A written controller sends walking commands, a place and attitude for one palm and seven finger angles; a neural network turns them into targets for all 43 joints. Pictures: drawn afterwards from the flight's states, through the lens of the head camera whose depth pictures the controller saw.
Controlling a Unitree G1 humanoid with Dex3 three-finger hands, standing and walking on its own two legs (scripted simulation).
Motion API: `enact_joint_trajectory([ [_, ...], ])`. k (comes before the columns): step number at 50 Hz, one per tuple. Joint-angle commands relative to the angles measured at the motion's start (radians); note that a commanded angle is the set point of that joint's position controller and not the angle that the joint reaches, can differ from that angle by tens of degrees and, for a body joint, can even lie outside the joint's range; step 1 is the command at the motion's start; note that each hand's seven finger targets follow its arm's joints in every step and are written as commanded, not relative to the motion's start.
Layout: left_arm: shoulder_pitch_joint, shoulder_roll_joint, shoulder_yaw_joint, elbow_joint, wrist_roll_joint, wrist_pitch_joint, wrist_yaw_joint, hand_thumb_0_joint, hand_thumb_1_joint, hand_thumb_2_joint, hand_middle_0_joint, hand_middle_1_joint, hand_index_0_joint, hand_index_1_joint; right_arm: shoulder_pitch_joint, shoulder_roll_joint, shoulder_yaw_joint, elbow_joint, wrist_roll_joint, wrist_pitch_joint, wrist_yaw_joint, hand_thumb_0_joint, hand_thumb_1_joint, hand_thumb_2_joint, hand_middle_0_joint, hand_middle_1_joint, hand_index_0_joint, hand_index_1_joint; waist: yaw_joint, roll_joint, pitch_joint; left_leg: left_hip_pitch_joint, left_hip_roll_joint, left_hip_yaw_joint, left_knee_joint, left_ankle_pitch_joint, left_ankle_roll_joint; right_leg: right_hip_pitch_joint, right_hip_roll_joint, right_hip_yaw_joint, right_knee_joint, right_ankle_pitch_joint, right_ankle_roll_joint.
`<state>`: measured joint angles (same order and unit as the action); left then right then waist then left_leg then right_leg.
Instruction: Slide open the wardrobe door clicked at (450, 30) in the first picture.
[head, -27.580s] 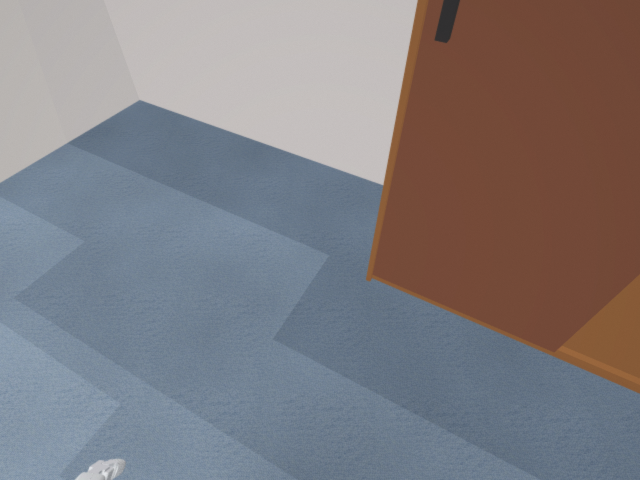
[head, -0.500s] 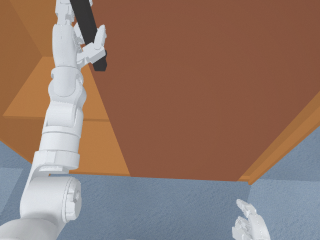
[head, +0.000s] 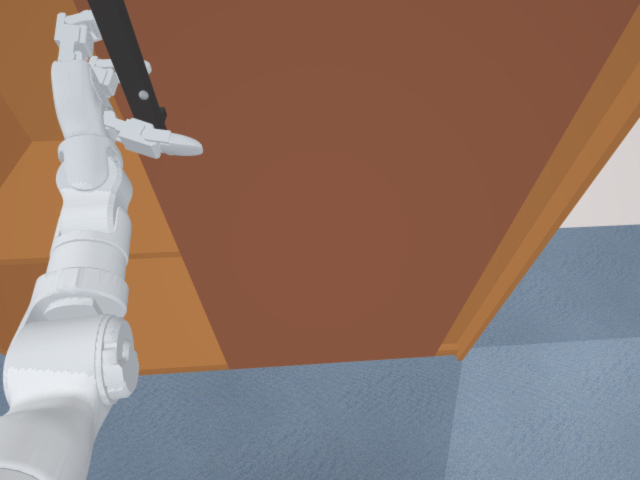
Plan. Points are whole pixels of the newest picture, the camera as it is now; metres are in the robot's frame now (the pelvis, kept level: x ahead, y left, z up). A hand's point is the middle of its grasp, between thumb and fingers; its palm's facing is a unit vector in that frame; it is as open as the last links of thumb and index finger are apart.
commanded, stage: loosen the grip on the handle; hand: left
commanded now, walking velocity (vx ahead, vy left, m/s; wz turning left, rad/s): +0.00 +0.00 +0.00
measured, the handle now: (130, 46) +0.52 +0.20 +0.28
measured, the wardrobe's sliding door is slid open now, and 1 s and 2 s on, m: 0.54 0.54 0.54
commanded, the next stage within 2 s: slip the hand off the handle in 0.04 s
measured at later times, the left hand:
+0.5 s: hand (109, 97) +0.47 +0.22 +0.25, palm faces +0.23 -0.97 -0.05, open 14.8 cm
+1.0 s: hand (68, 119) +0.44 +0.25 +0.24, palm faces +0.23 -0.97 -0.05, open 14.7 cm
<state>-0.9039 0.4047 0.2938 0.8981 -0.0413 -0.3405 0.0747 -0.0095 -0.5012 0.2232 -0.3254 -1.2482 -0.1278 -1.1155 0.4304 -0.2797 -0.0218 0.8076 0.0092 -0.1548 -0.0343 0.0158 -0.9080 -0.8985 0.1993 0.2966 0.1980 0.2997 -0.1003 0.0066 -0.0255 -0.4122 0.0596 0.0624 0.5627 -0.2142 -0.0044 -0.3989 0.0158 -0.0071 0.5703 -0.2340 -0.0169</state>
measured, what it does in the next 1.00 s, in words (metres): stands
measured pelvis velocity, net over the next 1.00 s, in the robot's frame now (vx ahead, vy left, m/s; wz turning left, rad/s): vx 0.03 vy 0.02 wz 0.00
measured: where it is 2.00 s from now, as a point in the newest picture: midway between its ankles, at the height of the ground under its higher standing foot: outside the picture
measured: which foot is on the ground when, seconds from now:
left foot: down 0.00-1.00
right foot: down 0.00-1.00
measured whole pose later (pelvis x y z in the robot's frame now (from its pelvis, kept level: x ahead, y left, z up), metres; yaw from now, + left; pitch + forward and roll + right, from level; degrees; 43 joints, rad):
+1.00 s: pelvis +0.03 +0.02 +0.00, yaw +0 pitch +4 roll -1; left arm -0.63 0.42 0.39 0.58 -0.15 -0.27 -0.12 -0.01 -0.56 0.19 -0.28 -1.17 -0.25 -1.15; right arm 0.38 -0.26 0.01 0.70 0.03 -0.08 -0.07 0.01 -0.91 -0.90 0.20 0.30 0.20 0.30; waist -0.04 0.02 -0.06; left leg -0.37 0.05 0.06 0.57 -0.27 0.00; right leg -0.34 0.00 0.00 0.55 -0.27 0.00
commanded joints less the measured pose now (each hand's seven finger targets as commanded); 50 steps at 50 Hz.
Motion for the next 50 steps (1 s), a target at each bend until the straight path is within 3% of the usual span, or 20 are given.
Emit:
enact_joint_trajectory([
  [1,-0.504,0.177,-0.011,-0.276,-0.004,-0.083,-0.017,0.0,-0.55,0.2,-0.25,-1.15,-0.25,-1.15,-0.072,-0.132,-0.044,-0.149,-0.005,-0.07,-0.004,0.0,-0.9,-0.9,0.2,0.3,0.2,0.3,0.032,0.001,-0.309,0.142,-0.043,-0.024,-0.09,-0.113,0.047,0.077,-0.013,0.033,-0.151,-0.107,-0.004],
  [5,-0.457,0.131,-0.034,-0.334,-0.009,-0.065,-0.009,0.0,-0.55,0.2,-0.25,-1.15,-0.25,-1.15,-0.068,-0.128,-0.041,-0.154,-0.008,-0.068,0.0,0.0,-0.9,-0.9,0.2,0.3,0.2,0.3,0.035,-0.002,-0.301,0.183,-0.037,-0.025,-0.083,-0.005,0.046,0.079,-0.005,0.016,-0.135,0.01,-0.004],
  [6,-0.436,0.146,-0.016,-0.348,-0.013,-0.062,-0.006,0.0,-0.55,0.2,-0.25,-1.15,-0.25,-1.15,-0.067,-0.131,-0.042,-0.156,-0.009,-0.064,-0.002,0.0,-0.9,-0.9,0.2,0.3,0.2,0.3,0.04,-0.014,-0.309,0.191,-0.035,-0.031,-0.082,0.029,0.046,0.094,-0.004,0.008,-0.13,0.043,-0.005],
  [7,-0.453,0.234,0.047,-0.259,0.0,-0.05,0.0,0.0,-0.55,0.2,-0.25,-1.15,-0.25,-1.15,-0.051,-0.144,-0.038,-0.137,-0.009,-0.055,-0.009,0.0,-0.9,-0.9,0.2,0.3,0.2,0.3,0.025,-0.045,-0.258,0.157,-0.034,-0.029,-0.076,0.024,0.049,0.075,-0.006,0.014,-0.134,0.05,0.002],
  [8,-0.468,0.213,0.026,-0.268,0.001,-0.046,-0.004,0.0,-0.55,0.2,-0.25,-1.15,-0.25,-1.15,-0.047,-0.138,-0.033,-0.144,-0.011,-0.048,-0.007,0.0,-0.9,-0.9,0.2,0.3,0.2,0.3,0.021,-0.047,-0.252,0.148,-0.036,-0.028,-0.077,0.034,0.047,0.083,-0.007,0.013,-0.13,0.066,0.005],
  [12,-0.451,0.2,0.028,-0.291,-0.002,-0.03,-0.021,0.0,-0.55,0.2,-0.25,-1.15,-0.25,-1.15,-0.056,-0.125,-0.029,-0.165,-0.008,-0.03,-0.007,0.0,-0.9,-0.9,0.2,0.3,0.2,0.3,0.037,0.017,-0.315,0.207,-0.036,-0.036,-0.065,0.131,0.04,0.09,-0.007,0.0,-0.098,0.158,-0.003],
  [15,-0.406,0.195,0.047,-0.317,-0.019,-0.013,-0.028,0.0,-0.55,0.2,-0.25,-1.15,-0.25,-1.15,-0.065,-0.12,-0.03,-0.185,-0.004,-0.016,-0.009,0.0,-0.9,-0.9,0.2,0.3,0.2,0.3,0.049,-0.017,-0.343,0.226,-0.033,-0.036,-0.054,0.199,0.036,0.109,-0.004,-0.005,-0.086,0.219,-0.002],
  [19,-0.392,0.184,0.043,-0.376,-0.024,-0.007,-0.032,0.0,-0.55,0.2,-0.25,-1.15,-0.25,-1.15,-0.085,-0.114,-0.024,-0.213,-0.003,-0.003,-0.008,0.0,-0.9,-0.9,0.2,0.3,0.2,0.3,0.058,0.001,-0.345,0.246,-0.028,-0.041,-0.049,0.224,0.033,0.094,-0.003,-0.01,-0.079,0.224,-0.002],
  [21,-0.394,0.192,0.035,-0.374,-0.011,-0.008,-0.035,0.0,-0.55,0.2,-0.25,-1.15,-0.25,-1.15,-0.084,-0.113,-0.021,-0.214,-0.003,0.003,-0.012,0.0,-0.9,-0.9,0.2,0.3,0.2,0.3,0.053,0.005,-0.326,0.241,-0.026,-0.048,-0.045,0.232,0.033,0.087,-0.003,-0.013,-0.078,0.221,-0.004],
  [23,-0.44,0.152,-0.015,-0.394,-0.006,-0.013,-0.045,0.0,-0.55,0.2,-0.25,-1.15,-0.25,-1.15,-0.087,-0.109,-0.02,-0.212,-0.001,0.003,-0.011,0.0,-0.9,-0.9,0.2,0.3,0.2,0.3,0.033,0.022,-0.326,0.265,-0.024,-0.058,-0.044,0.221,0.03,0.057,-0.002,-0.013,-0.079,0.201,-0.003],
  [26,-0.447,0.185,0.004,-0.389,-0.017,-0.016,-0.065,0.0,-0.55,0.2,-0.25,-1.15,-0.25,-1.15,-0.085,-0.117,-0.021,-0.207,0.002,0.007,-0.02,0.0,-0.9,-0.9,0.2,0.3,0.2,0.3,0.033,0.044,-0.333,0.277,-0.024,-0.069,-0.041,0.205,0.028,0.047,0.0,-0.013,-0.084,0.174,-0.007],
  [27,-0.476,0.16,-0.022,-0.394,-0.02,-0.018,-0.076,0.0,-0.55,0.2,-0.25,-1.15,-0.25,-1.15,-0.089,-0.115,-0.02,-0.204,0.005,0.005,-0.02,0.0,-0.9,-0.9,0.2,0.3,0.2,0.3,0.022,0.063,-0.339,0.289,-0.024,-0.073,-0.041,0.2,0.025,0.031,0.0,-0.013,-0.083,0.167,-0.006],
  [30,-0.481,0.19,0.006,-0.315,-0.037,-0.012,-0.099,0.0,-0.55,0.2,-0.25,-1.15,-0.25,-1.15,-0.079,-0.12,-0.016,-0.188,0.006,0.006,-0.027,0.0,-0.9,-0.9,0.2,0.3,0.2,0.3,0.019,0.035,-0.302,0.26,-0.026,-0.076,-0.043,0.153,0.028,0.016,0.0,-0.015,-0.093,0.139,-0.005],
  [34,-0.464,0.253,0.059,-0.274,-0.051,-0.021,-0.127,0.0,-0.55,0.2,-0.25,-1.15,-0.25,-1.15,-0.067,-0.125,-0.012,-0.189,0.005,0.014,-0.033,0.0,-0.9,-0.9,0.2,0.3,0.2,0.3,0.034,0.02,-0.313,0.218,-0.033,-0.07,-0.042,0.146,0.032,0.052,-0.001,-0.01,-0.09,0.147,-0.006],
  [36,-0.444,0.328,0.118,-0.234,-0.054,-0.025,-0.137,0.0,-0.55,0.2,-0.25,-1.15,-0.25,-1.15,-0.053,-0.134,-0.015,-0.185,0.003,0.022,-0.039,0.0,-0.9,-0.9,0.2,0.3,0.2,0.3,0.042,-0.011,-0.304,0.176,-0.035,-0.064,-0.04,0.129,0.038,0.075,-0.003,-0.006,-0.092,0.148,-0.002],
  [39,-0.364,0.265,0.08,-0.335,-0.069,-0.031,-0.161,0.0,-0.55,0.2,-0.25,-1.15,-0.25,-1.15,-0.067,-0.124,-0.017,-0.22,0.008,0.021,-0.03,0.0,-0.9,-0.9,0.2,0.3,0.2,0.3,0.067,0.053,-0.365,0.222,-0.038,-0.06,-0.041,0.175,0.034,0.093,0.001,-0.01,-0.076,0.18,-0.01],
  [41,-0.273,0.269,0.1,-0.372,-0.087,-0.028,-0.175,0.0,-0.55,0.2,-0.25,-1.15,-0.25,-1.15,-0.067,-0.126,-0.021,-0.234,0.009,0.022,-0.03,0.0,-0.9,-0.9,0.2,0.3,0.2,0.3,0.079,0.009,-0.371,0.215,-0.036,-0.053,-0.037,0.202,0.04,0.126,0.004,-0.013,-0.075,0.215,-0.007],
  [43,-0.213,0.298,0.137,-0.453,-0.105,-0.021,-0.187,0.0,-0.55,0.2,-0.25,-1.15,-0.25,-1.15,-0.082,-0.129,-0.024,-0.249,0.014,0.023,-0.029,0.0,-0.9,-0.9,0.2,0.3,0.2,0.3,0.096,0.012,-0.373,0.212,-0.036,-0.043,-0.042,0.213,0.041,0.15,0.005,-0.006,-0.073,0.241,-0.005],
  [46,-0.171,0.274,0.122,-0.522,-0.124,0.005,-0.201,0.0,-0.55,0.2,-0.25,-1.15,-0.25,-1.15,-0.107,-0.127,-0.022,-0.259,0.022,0.024,-0.036,0.0,-0.9,-0.9,0.2,0.3,0.2,0.3,0.093,0.02,-0.315,0.198,-0.036,-0.036,-0.052,0.172,0.044,0.142,0.003,-0.008,-0.087,0.209,-0.002],
  [50,-0.134,0.268,0.133,-0.659,-0.136,0.034,-0.191,0.0,-0.55,0.2,-0.25,-1.15,-0.25,-1.15,-0.141,-0.118,-0.02,-0.264,0.023,0.009,-0.042,0.0,-0.9,-0.9,0.2,0.3,0.2,0.3,0.1,0.07,-0.333,0.247,-0.038,-0.041,-0.055,0.166,0.041,0.127,0.007,-0.009,-0.093,0.182,-0.003],
])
